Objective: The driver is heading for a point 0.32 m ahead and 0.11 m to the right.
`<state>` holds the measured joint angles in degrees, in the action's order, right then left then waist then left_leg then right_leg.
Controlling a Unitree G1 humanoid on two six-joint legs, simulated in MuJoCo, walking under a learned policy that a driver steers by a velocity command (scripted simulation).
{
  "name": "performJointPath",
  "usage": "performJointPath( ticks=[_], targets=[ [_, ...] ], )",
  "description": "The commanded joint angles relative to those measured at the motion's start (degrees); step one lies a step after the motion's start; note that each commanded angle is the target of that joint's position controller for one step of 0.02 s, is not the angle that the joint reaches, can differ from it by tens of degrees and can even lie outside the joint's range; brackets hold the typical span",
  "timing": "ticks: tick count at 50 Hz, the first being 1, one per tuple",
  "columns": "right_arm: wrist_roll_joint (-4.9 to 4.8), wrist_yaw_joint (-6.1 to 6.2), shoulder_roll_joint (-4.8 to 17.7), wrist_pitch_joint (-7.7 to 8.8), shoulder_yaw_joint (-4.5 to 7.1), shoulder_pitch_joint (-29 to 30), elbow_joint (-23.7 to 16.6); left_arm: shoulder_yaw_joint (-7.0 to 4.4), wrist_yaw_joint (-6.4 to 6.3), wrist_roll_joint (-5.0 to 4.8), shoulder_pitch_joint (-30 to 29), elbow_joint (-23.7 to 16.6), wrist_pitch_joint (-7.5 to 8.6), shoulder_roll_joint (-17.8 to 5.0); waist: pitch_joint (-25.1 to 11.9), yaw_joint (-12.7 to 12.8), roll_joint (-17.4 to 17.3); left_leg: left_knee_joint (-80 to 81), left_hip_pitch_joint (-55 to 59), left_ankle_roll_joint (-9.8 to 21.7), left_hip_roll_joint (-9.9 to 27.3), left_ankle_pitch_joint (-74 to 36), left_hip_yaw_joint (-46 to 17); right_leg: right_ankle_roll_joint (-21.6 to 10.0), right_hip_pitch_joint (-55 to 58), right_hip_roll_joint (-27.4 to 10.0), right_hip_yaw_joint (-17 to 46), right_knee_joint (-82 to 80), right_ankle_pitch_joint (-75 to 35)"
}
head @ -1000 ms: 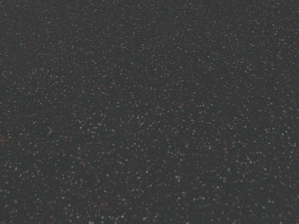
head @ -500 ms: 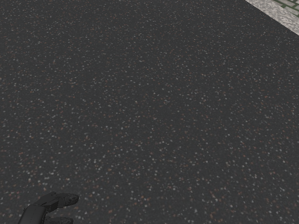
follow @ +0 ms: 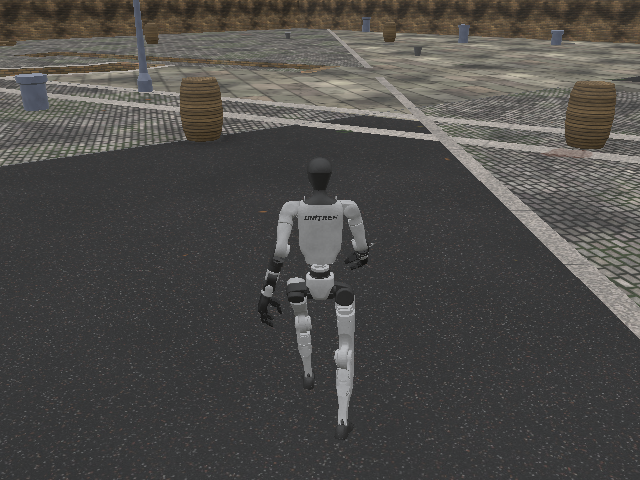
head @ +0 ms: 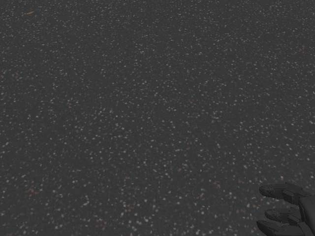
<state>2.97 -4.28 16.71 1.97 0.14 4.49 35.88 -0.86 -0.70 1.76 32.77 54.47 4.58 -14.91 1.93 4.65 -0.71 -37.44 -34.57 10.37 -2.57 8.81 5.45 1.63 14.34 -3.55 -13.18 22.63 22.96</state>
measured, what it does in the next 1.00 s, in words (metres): walks ahead: right foot, then left foot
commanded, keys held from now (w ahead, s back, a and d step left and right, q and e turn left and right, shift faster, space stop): w+e+shift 0.12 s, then shift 0.88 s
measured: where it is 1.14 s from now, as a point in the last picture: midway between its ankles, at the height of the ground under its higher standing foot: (176, 221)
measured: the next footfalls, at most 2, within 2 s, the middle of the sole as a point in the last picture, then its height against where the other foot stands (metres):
right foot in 0.40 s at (201, 210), level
left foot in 0.82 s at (153, 213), level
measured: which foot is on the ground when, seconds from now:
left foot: down 0.00-0.38, up 0.40-0.80, down 0.82-1.00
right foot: down 0.00-0.00, up 0.02-0.38, down 0.40-1.00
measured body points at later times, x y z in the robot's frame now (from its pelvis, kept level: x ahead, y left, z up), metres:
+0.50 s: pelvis +0.39 -0.03 +0.02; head +0.44 -0.04 +0.46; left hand +0.53 +0.20 -0.12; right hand +0.39 -0.29 -0.13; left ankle +0.23 +0.09 -0.59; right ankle +0.51 -0.09 -0.70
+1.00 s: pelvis +0.46 -0.01 +0.04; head +0.46 +0.00 +0.49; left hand +0.54 +0.23 -0.11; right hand +0.46 -0.25 -0.11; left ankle +0.48 +0.10 -0.70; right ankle +0.51 -0.09 -0.70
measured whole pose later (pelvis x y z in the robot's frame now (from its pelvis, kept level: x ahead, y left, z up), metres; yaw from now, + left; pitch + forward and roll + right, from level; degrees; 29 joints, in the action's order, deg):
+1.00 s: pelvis +0.46 -0.01 +0.04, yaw -8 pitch -1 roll +0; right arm 0.5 2.1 10.6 0.5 -0.7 -15.9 60.9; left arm -0.2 -0.7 0.6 13.7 58.6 0.0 -12.2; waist 0.1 1.0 1.2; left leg -23.9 -10.0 0.6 -1.2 12.6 -0.6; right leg -3.5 -14.0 3.3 -0.5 22.1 6.9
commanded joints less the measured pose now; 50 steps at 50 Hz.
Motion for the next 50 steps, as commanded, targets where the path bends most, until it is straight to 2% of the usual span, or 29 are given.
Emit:
performJointPath(
  ticks=[1, 2, 3, 4, 5, 7, 8, 10, 12, 13, 15, 17, 19, 20, 21, 22, 23, 25, 26, 27, 30, 32, 37, 40, 41, 42, 43, 45, 50],
  targets=[
    [2.00, 3.37, 17.7, 0.20, 5.98, -29.1, 5.7, -0.36, 0.98, -2.29, -1.7, -8.6, 0.82, -3.4, -22.1, -11.5, -12.9, 7.1, 65.1, 5.3, 24.6, 16.7, -36.7, -5.9, -49.6, 2.5, 8.5, 61.6, 4.5],
    [1.02, 3.62, 17.2, 0.37, 6.43, -30.0, 4.1, -1.66, 0.25, -3.60, -6.1, -10.2, 1.25, -9.3, -28.8, -15.4, -4.4, 15.6, 62.7, 6.2, 27.6, 16.8, -48.7, -7.6, -53.7, 4.8, 20.3, 68.9, 0.7],
    [0.47, 4.00, 14.0, 0.95, 5.90, -27.5, 6.6, -2.11, 0.13, -3.57, -12.1, -11.5, 1.27, -9.7, -16.5, -13.0, -0.7, 17.7, 53.2, 4.1, 24.4, 14.2, -38.9, -7.7, -57.2, 1.4, 19.5, 66.0, -5.4],
    [0.09, 3.92, 10.1, 1.76, 4.98, -24.9, 7.8, -1.53, 0.53, -3.08, -11.7, -10.8, 1.02, -7.6, -6.5, -9.7, 1.4, 20.4, 41.5, 2.8, 22.6, 9.7, -31.7, -7.6, -56.0, -1.4, 17.9, 60.2, -7.7],
    [0.32, 3.81, 7.4, 2.68, 4.30, -22.0, 8.1, -1.45, 1.00, -2.10, -11.8, -9.6, 0.12, -6.3, -2.8, -7.1, 2.9, 21.8, 34.6, 0.5, 19.6, 6.1, -25.4, -7.6, -53.2, -3.4, 18.8, 56.0, -8.7],
    [-0.63, 3.90, 3.8, 3.88, 3.07, -20.9, 8.8, -1.19, 2.16, -0.67, -7.6, -7.2, -2.44, -4.0, 0.3, -3.5, -0.6, 26.6, 24.3, -0.1, 17.6, 0.9, -18.0, -6.1, -47.0, -4.1, 18.1, 53.5, -8.8],
    [-1.32, 3.62, 2.1, 4.79, 2.47, -21.7, 10.0, -1.46, 2.32, -0.51, -8.7, -7.1, -3.02, -3.4, 2.9, -2.5, 0.3, 26.1, 23.1, -1.0, 16.0, -15.0, -13.2, -5.7, -47.0, -3.8, 18.2, 50.9, -8.1],
    [-2.17, 3.23, 2.6, 5.93, 2.39, -21.7, 11.2, -1.23, 2.49, -0.37, -11.7, -8.3, -3.31, -1.5, 4.7, -1.2, -1.2, 26.8, 21.4, -1.3, 13.8, -37.5, -4.7, -4.6, -47.9, -1.8, 15.6, 44.7, -10.7],
    [-2.49, 3.11, 1.6, 6.35, 1.78, -19.2, 11.9, -0.50, 2.77, -0.10, -16.7, -10.3, -2.12, -0.1, 6.5, -0.4, -3.6, 27.0, 19.0, -2.5, 9.0, -44.2, 2.8, -4.3, -44.8, 0.4, 11.5, 29.8, -19.2],
    [-2.88, 3.33, 1.3, 6.36, 1.57, -19.0, 12.3, -0.07, 3.11, -0.28, -19.1, -10.5, -1.43, 0.5, 6.2, -1.4, -3.8, 26.8, 18.5, -2.8, 6.7, -40.6, 5.2, -4.1, -41.1, 2.2, 8.6, 20.7, -25.5],
    [-3.80, 3.99, 3.0, 6.58, 1.56, -24.1, 14.5, 0.45, 3.71, -0.27, -21.4, -10.1, -0.68, 1.1, 3.0, -3.8, -2.6, 26.1, 22.5, -2.8, 8.2, -42.6, 3.8, -4.6, -34.5, 5.8, 4.9, 12.3, -35.4],
    [-4.08, 4.86, 6.6, 6.06, 2.36, -24.1, 15.3, -0.07, 3.32, 0.78, -16.5, -8.2, -0.67, -1.0, -0.9, -1.5, -4.6, 20.1, 28.2, -4.3, 10.7, -50.6, 2.9, -6.1, -29.0, 8.4, 5.6, 10.1, -33.9],
    [-3.63, 5.81, 7.9, 4.51, 2.80, -21.6, 15.4, -1.36, 2.44, 1.66, -4.6, -3.8, -0.35, -4.5, -6.2, 4.3, -5.6, 3.6, 31.2, -6.2, 10.6, -50.3, 2.6, -8.4, -19.6, 8.6, 9.3, 7.1, -33.4],
    [-4.02, 5.99, 7.8, 3.84, 2.80, -20.9, 15.2, -1.89, 1.98, 2.18, -0.3, -2.0, 0.14, -6.5, -7.3, 6.8, -3.9, -9.3, 30.1, -7.1, 7.7, -38.8, 3.3, -9.6, -15.5, 5.5, 11.7, 1.2, -41.5],
    [-3.66, 5.78, 2.1, 3.18, 1.81, -27.6, 14.7, -3.01, 1.43, 2.25, -0.4, -1.5, 0.40, -12.6, -12.1, 1.9, 10.1, -31.7, 20.1, -7.9, -0.5, 13.4, 3.9, -13.2, -4.4, -8.3, 21.6, 11.3, -84.7],
    [-6.91, 5.94, -1.0, 2.28, 1.02, -40.6, 17.2, -3.50, 1.29, 0.54, -0.2, -2.2, 0.41, -14.1, -28.1, -1.6, 14.5, -49.1, 9.0, -8.6, -6.3, 29.8, -11.0, -25.1, 11.7, -22.0, 41.9, 14.0, -103.3],
    [-5.28, 6.36, 2.9, 1.76, 1.44, -37.2, 17.8, -3.41, 1.11, -1.81, -5.7, -4.8, -0.12, -11.6, -27.4, -1.1, 4.1, -47.4, 9.3, -8.4, -3.8, 22.3, -16.6, -24.6, 3.8, -19.7, 39.6, 8.1, -90.1],
    [-2.16, 6.07, 4.1, 1.22, 1.68, -27.5, 16.1, -1.15, 0.45, -1.93, -15.5, -5.5, -0.83, -4.2, -9.6, -4.2, -1.3, -38.1, 6.6, -8.9, 1.0, 17.7, -12.0, -20.3, -13.5, -13.6, 32.1, 0.7, -65.8],
    [-1.11, 5.80, 3.5, 0.04, 1.66, -26.1, 16.0, -0.18, 0.09, -2.11, -15.6, -5.0, -0.73, -2.2, -6.7, -4.8, -2.1, -32.8, 11.1, -9.2, 2.1, 15.7, -11.6, -18.5, -20.7, -12.0, 29.4, -2.2, -64.8],
    [-0.80, 5.56, 2.2, -1.22, 1.44, -27.5, 16.5, 0.10, -0.10, -1.62, -14.9, -3.9, -0.69, -2.3, -6.2, -5.4, 1.3, -29.8, 15.6, -10.0, 2.2, 15.5, -11.1, -18.7, -25.2, -11.7, 27.7, -3.3, -66.4],
    [-1.89, 5.47, -0.8, -2.53, 0.71, -27.5, 17.8, 0.08, 0.43, -0.48, -16.1, -2.6, 0.06, -3.8, -7.8, -7.4, 2.4, -18.8, 21.0, -10.9, 2.0, 15.0, -8.9, -16.0, -28.5, -7.8, 21.1, -3.9, -65.9],
    [-2.15, 5.71, -0.9, -2.84, 0.57, -25.3, 18.1, 0.16, 0.67, -0.13, -17.0, -2.2, -0.19, -4.2, -8.7, -7.1, 4.1, -10.9, 22.1, -11.0, 2.3, 12.0, -7.5, -14.2, -28.5, -6.2, 19.1, -4.1, -60.3],
    [-1.88, 6.21, 0.1, -4.40, 0.70, -19.6, 18.8, -0.42, 0.39, -0.36, -18.5, -1.5, -2.99, -5.1, -4.3, -5.1, 7.2, -1.6, 24.0, -10.4, 2.9, 9.5, -6.0, -12.1, -35.3, -5.5, 23.8, -10.2, -9.8],
    [-1.32, 6.61, -0.6, -3.50, 0.33, -20.5, 20.3, -0.22, -0.20, -0.73, -18.6, -0.9, -4.27, -3.8, 0.3, -5.7, 4.5, 11.6, 28.4, -8.6, 3.7, 5.9, -7.0, -8.9, -40.0, -4.7, 26.0, -9.9, 4.0],
    [-0.84, 6.83, 0.5, -2.79, 0.33, -21.6, 20.7, -0.10, -0.21, -0.79, -17.4, -0.6, -4.27, -2.9, 0.8, -5.3, 1.8, 15.9, 28.8, -7.7, 7.5, 4.9, -11.8, -7.0, -40.0, -3.5, 25.7, -7.9, 3.2],
    [-1.33, 6.88, 3.3, -2.33, 0.81, -19.8, 20.8, -0.18, -0.06, -1.65, -14.5, -0.2, -4.39, -2.0, 2.3, -2.2, -3.5, 18.3, 23.5, -5.8, 10.7, 7.9, -16.6, -5.6, -38.0, 0.9, 21.8, -6.6, -0.3],
    [-1.81, 6.50, 0.9, -1.79, 0.28, -18.7, 21.2, -0.16, -0.06, -1.72, -15.3, 1.0, -4.64, -1.8, 2.4, -2.5, -4.7, 21.7, 15.6, -5.5, 11.5, 12.7, -17.6, -4.9, -29.4, 2.8, 18.9, -4.0, -6.5],
    [-2.34, 6.38, 0.3, -0.83, 0.01, -17.6, 21.6, -0.27, -0.02, -1.28, -15.5, 1.9, -4.62, -1.8, 1.0, -1.6, -4.7, 23.8, 12.0, -7.3, 9.8, 13.9, -16.2, -4.9, -21.3, 1.7, 19.2, -2.5, -12.5],
    [-2.48, 6.59, -0.9, -0.87, 0.02, -21.3, 23.7, -0.05, -0.34, -1.19, -16.2, 4.2, -4.14, -1.8, 0.7, -3.2, -0.7, 20.9, 19.3, -7.2, 7.8, 6.2, -13.2, -5.2, -25.3, 0.2, 20.4, -4.6, -12.5]
  ],
)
